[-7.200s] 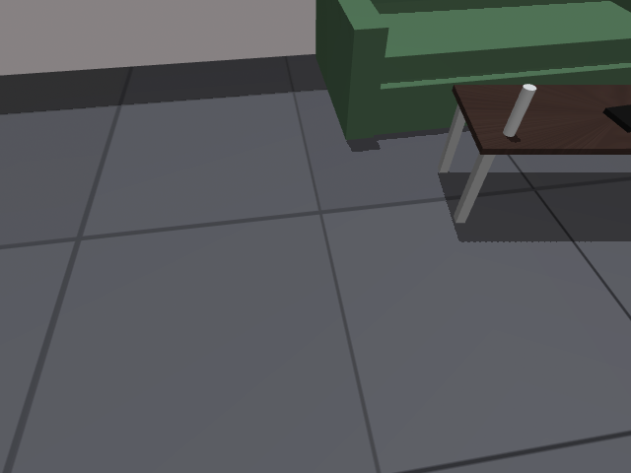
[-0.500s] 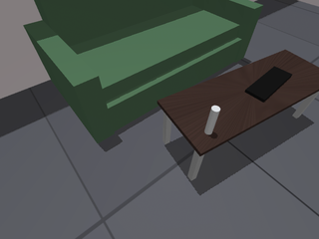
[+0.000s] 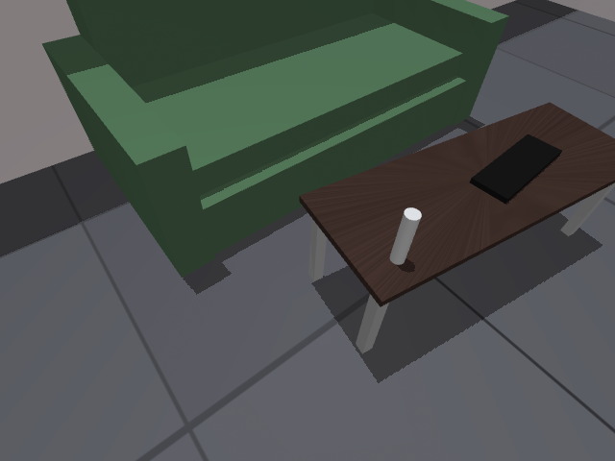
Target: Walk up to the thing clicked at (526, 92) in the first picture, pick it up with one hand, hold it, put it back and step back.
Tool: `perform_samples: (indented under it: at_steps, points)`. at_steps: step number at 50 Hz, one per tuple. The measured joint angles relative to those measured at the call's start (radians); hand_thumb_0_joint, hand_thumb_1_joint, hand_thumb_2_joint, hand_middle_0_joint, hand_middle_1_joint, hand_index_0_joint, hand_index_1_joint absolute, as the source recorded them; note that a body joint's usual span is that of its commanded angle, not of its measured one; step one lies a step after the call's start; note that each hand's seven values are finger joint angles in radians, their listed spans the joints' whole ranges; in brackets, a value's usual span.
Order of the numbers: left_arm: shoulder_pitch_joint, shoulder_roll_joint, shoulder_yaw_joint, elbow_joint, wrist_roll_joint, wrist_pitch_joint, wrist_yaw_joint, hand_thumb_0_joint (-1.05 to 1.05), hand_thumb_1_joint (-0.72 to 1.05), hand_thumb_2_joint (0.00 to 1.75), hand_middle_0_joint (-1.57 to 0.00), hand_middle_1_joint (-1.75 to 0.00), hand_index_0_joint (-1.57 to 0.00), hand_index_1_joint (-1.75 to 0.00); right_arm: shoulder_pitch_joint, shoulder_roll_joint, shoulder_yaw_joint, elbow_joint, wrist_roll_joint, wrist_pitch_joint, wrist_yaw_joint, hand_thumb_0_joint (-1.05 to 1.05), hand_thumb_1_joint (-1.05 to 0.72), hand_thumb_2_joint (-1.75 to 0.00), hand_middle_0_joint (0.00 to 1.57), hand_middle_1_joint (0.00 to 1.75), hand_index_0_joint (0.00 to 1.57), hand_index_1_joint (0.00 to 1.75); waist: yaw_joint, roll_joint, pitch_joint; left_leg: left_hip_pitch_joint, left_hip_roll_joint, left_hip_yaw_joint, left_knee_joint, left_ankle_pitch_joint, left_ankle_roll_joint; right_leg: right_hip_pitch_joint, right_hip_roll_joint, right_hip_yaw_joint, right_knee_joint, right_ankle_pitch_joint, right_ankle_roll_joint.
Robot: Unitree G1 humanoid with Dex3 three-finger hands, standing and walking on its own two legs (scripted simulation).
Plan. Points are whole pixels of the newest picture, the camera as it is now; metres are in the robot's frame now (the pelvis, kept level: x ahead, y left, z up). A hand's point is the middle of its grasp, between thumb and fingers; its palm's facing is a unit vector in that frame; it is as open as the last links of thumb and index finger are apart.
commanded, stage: walk up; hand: right
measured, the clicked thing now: (404, 237) +0.67 -0.25 -0.27
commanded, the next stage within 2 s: none
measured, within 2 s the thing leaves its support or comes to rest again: neither
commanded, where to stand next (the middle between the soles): +0.27 -0.07 m, yaw +11 degrees
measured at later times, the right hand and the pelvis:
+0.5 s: hand (520, 394) +0.24 -0.33 -0.14, palm faces -0.15 +0.88 -0.45, open 7.4 cm; pelvis +0.14 -0.05 -0.02, yaw +6 degrees
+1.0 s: hand (501, 341) +0.35 -0.35 -0.19, palm faces -0.22 +0.90 -0.37, open 7.4 cm; pelvis +0.22 -0.10 -0.03, yaw +12 degrees
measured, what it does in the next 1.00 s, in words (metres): walks ahead: right foot, then left foot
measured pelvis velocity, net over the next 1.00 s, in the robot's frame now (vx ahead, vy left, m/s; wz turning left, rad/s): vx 0.22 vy -0.10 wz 0.21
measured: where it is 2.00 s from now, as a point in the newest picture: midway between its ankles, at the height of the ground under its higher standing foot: outside the picture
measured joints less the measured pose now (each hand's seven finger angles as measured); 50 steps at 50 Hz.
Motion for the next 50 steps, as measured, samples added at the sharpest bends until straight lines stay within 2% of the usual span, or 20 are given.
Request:
perform_samples:
  at_steps: [3, 5, 6, 7, 9, 12, 15, 19, 23, 24, 26, 28, 30, 32, 35, 40, 42, 44, 46, 50]
  points:
    - [0.018, 0.020, 0.019, -0.032, -0.001, -0.004, -0.020, 0.01, 0.91, 0.90, -0.21, -0.30, -0.20, -0.30, 0.044, -0.027, -0.016, -0.021, -0.012, 0.003, 0.000, 0.01, -0.90, -0.90, 0.21, 0.30, 0.20, 0.30, -0.003, 0.001, 0.017, 0.012, 0.014, -0.006, 0.023, -0.025, -0.010, -0.046, -0.029, 0.016, -0.020, -0.013, -0.002]
    - [0.034, 0.028, 0.028, -0.049, 0.001, -0.011, -0.027, 0.01, 0.91, 0.90, -0.21, -0.30, -0.20, -0.30, 0.066, -0.049, -0.026, -0.032, -0.016, 0.013, 0.001, 0.01, -0.90, -0.90, 0.21, 0.30, 0.20, 0.30, -0.004, 0.013, 0.026, 0.008, 0.033, -0.015, 0.074, -0.065, -0.019, -0.039, -0.040, 0.003, -0.097, 0.047, -0.002]
    - [0.045, 0.031, 0.032, -0.058, 0.002, -0.020, -0.028, 0.01, 0.91, 0.90, -0.21, -0.30, -0.20, -0.30, 0.075, -0.060, -0.029, -0.037, -0.018, 0.020, 0.000, 0.01, -0.90, -0.90, 0.21, 0.30, 0.20, 0.30, -0.004, 0.024, 0.029, -0.007, 0.047, -0.025, 0.130, -0.105, -0.011, -0.024, -0.036, -0.011, -0.133, 0.109, 0.010]
    - [0.056, 0.032, 0.037, -0.068, 0.005, -0.032, -0.025, 0.01, 0.91, 0.90, -0.21, -0.30, -0.20, -0.30, 0.084, -0.070, -0.031, -0.040, -0.020, 0.029, -0.005, 0.01, -0.90, -0.90, 0.21, 0.30, 0.20, 0.30, -0.005, 0.040, 0.032, -0.040, 0.060, -0.050, 0.227, -0.188, 0.013, -0.018, -0.023, -0.031, -0.129, 0.173, 0.026]
    - [0.078, 0.022, 0.040, -0.088, 0.011, -0.041, -0.016, 0.00, 0.91, 0.90, -0.21, -0.30, -0.20, -0.30, 0.093, -0.078, -0.032, -0.038, -0.009, 0.051, -0.015, 0.01, -0.90, -0.90, 0.21, 0.30, 0.20, 0.30, 0.007, 0.056, 0.029, -0.138, 0.027, -0.102, 0.469, -0.270, 0.025, -0.009, -0.011, -0.059, -0.098, 0.149, 0.032]
    - [0.119, -0.005, 0.026, -0.101, 0.001, -0.038, -0.007, 0.00, 0.91, 0.90, -0.21, -0.30, -0.20, -0.30, 0.093, -0.089, -0.028, -0.047, 0.010, 0.043, -0.005, 0.01, -0.90, -0.90, 0.21, 0.30, 0.20, 0.30, 0.027, 0.076, 0.026, -0.248, -0.005, -0.085, 0.644, -0.206, 0.026, 0.057, 0.009, -0.084, -0.166, 0.141, 0.010]
    - [0.153, -0.021, 0.014, -0.109, -0.007, -0.041, -0.002, 0.01, 0.91, 0.90, -0.21, -0.30, -0.20, -0.30, 0.094, -0.088, -0.022, -0.079, 0.016, 0.022, 0.011, 0.01, -0.90, -0.90, 0.20, 0.30, 0.20, 0.30, 0.037, 0.079, 0.025, -0.304, -0.002, -0.046, 0.596, -0.159, 0.015, 0.120, 0.024, -0.106, -0.244, 0.154, 0.001]
    - [0.180, -0.019, 0.005, -0.134, -0.010, -0.052, 0.000, 0.01, 0.91, 0.90, -0.21, -0.30, -0.20, -0.30, 0.083, -0.071, -0.013, -0.122, 0.014, 0.014, 0.028, 0.01, -0.90, -0.90, 0.20, 0.30, 0.20, 0.30, 0.049, 0.058, 0.040, -0.315, 0.013, -0.023, 0.408, -0.114, 0.010, 0.173, 0.036, -0.131, -0.278, 0.131, 0.002]
    - [0.195, -0.003, -0.005, -0.162, -0.016, -0.045, -0.001, 0.01, 0.91, 0.90, -0.21, -0.30, -0.20, -0.30, 0.073, -0.057, -0.011, -0.160, 0.011, -0.006, 0.028, 0.01, -0.90, -0.90, 0.21, 0.30, 0.20, 0.30, 0.051, 0.022, 0.048, -0.257, 0.004, 0.009, 0.219, 0.012, 0.024, 0.186, 0.019, -0.152, -0.192, 0.035, 0.017]
    - [0.196, 0.001, -0.006, -0.166, -0.016, -0.040, 0.001, 0.01, 0.91, 0.90, -0.21, -0.30, -0.20, -0.30, 0.067, -0.053, -0.012, -0.169, 0.009, -0.015, 0.024, 0.01, -0.90, -0.90, 0.21, 0.30, 0.20, 0.30, 0.049, 0.001, 0.055, -0.248, -0.011, 0.020, 0.221, 0.059, 0.030, 0.167, -0.003, -0.146, -0.119, -0.001, 0.008]
    - [0.185, -0.005, -0.006, -0.163, -0.016, -0.025, 0.007, 0.01, 0.91, 0.90, -0.21, -0.30, -0.20, -0.30, 0.061, -0.049, -0.012, -0.199, 0.007, -0.030, 0.013, 0.01, -0.90, -0.90, 0.21, 0.30, 0.20, 0.30, 0.036, -0.016, 0.061, -0.252, -0.024, 0.025, 0.274, 0.016, 0.037, 0.079, 0.006, -0.086, 0.110, -0.053, -0.011]
    - [0.173, 0.000, -0.012, -0.161, -0.018, -0.015, 0.009, 0.01, 0.91, 0.90, -0.21, -0.30, -0.20, -0.30, 0.063, -0.040, -0.006, -0.221, 0.017, -0.035, 0.005, 0.01, -0.90, -0.90, 0.21, 0.30, 0.20, 0.30, 0.020, -0.028, 0.058, -0.227, -0.029, 0.022, 0.271, -0.011, 0.042, -0.014, 0.026, -0.035, 0.297, -0.050, -0.018]
    - [0.162, 0.008, -0.011, -0.165, -0.021, -0.016, 0.011, 0.01, 0.91, 0.90, -0.21, -0.30, -0.20, -0.30, 0.071, -0.033, 0.003, -0.235, 0.022, -0.038, -0.004, 0.01, -0.90, -0.90, 0.21, 0.30, 0.20, 0.30, 0.012, -0.040, 0.054, -0.191, -0.029, 0.020, 0.242, -0.016, 0.036, -0.090, 0.015, -0.014, 0.368, -0.015, -0.016]
    - [0.148, 0.015, -0.007, -0.175, -0.023, -0.021, 0.013, 0.01, 0.91, 0.90, -0.21, -0.30, -0.20, -0.30, 0.083, -0.031, 0.012, -0.241, 0.022, -0.039, -0.009, 0.01, -0.90, -0.90, 0.21, 0.30, 0.20, 0.30, 0.007, -0.043, 0.052, -0.163, -0.025, 0.014, 0.219, -0.018, 0.024, -0.142, -0.010, -0.006, 0.331, 0.015, -0.006]
    - [0.123, 0.018, -0.005, -0.185, -0.030, -0.028, 0.018, 0.01, 0.91, 0.90, -0.21, -0.30, -0.20, -0.30, 0.090, -0.038, 0.023, -0.243, 0.015, -0.031, -0.013, 0.00, -0.90, -0.90, 0.21, 0.30, 0.20, 0.30, 0.000, -0.032, 0.058, -0.143, -0.015, -0.003, 0.215, -0.034, 0.008, -0.170, -0.043, -0.006, 0.177, 0.059, 0.008]
    - [0.089, 0.016, -0.009, -0.176, -0.036, -0.045, 0.037, 0.00, 0.91, 0.90, -0.21, -0.30, -0.20, -0.30, 0.074, -0.056, 0.034, -0.235, 0.029, 0.012, -0.012, 0.01, -0.90, -0.90, 0.21, 0.30, 0.20, 0.30, -0.011, 0.018, 0.061, -0.185, 0.015, -0.049, 0.336, -0.119, -0.026, -0.108, -0.026, -0.024, -0.076, 0.221, 0.008]
    - [0.069, 0.001, -0.011, -0.161, -0.029, -0.053, 0.048, 0.00, 0.91, 0.90, -0.21, -0.30, -0.20, -0.30, 0.050, -0.064, 0.030, -0.220, 0.040, 0.038, -0.020, 0.01, -0.90, -0.90, 0.21, 0.30, 0.20, 0.30, -0.010, 0.054, 0.066, -0.227, 0.016, -0.092, 0.438, -0.194, -0.007, -0.116, -0.012, -0.040, -0.040, 0.185, 0.046]
    - [0.046, -0.020, -0.028, -0.151, -0.027, -0.051, 0.052, 0.00, 0.91, 0.90, -0.21, -0.30, -0.20, -0.30, 0.025, -0.068, 0.026, -0.201, 0.043, 0.062, -0.028, 0.01, -0.90, -0.90, 0.21, 0.30, 0.20, 0.30, -0.004, 0.073, 0.072, -0.263, -0.023, -0.122, 0.550, -0.290, 0.009, -0.127, -0.021, -0.045, -0.008, 0.164, 0.048]
    - [0.027, -0.040, -0.042, -0.148, -0.024, -0.049, 0.055, 0.00, 0.91, 0.90, -0.21, -0.30, -0.20, -0.30, 0.007, -0.075, 0.021, -0.187, 0.045, 0.071, -0.028, 0.01, -0.90, -0.90, 0.21, 0.30, 0.20, 0.30, 0.002, 0.091, 0.077, -0.284, -0.044, -0.121, 0.615, -0.307, 0.015, -0.127, -0.029, -0.049, -0.008, 0.161, 0.048]
    - [-0.002, -0.047, -0.049, -0.151, -0.013, -0.049, 0.058, 0.01, 0.91, 0.90, -0.21, -0.30, -0.21, -0.30, -0.002, -0.073, 0.018, -0.163, 0.034, 0.074, -0.015, 0.01, -0.90, -0.90, 0.21, 0.30, 0.20, 0.30, 0.007, 0.092, 0.075, -0.272, -0.042, -0.071, 0.565, -0.310, 0.015, -0.137, -0.051, -0.064, -0.007, 0.156, 0.048]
